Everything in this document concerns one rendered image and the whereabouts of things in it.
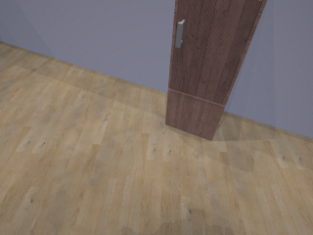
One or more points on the handle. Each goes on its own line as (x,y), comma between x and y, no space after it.
(179,34)

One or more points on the cupboard door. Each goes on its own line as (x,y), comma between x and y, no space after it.
(213,38)

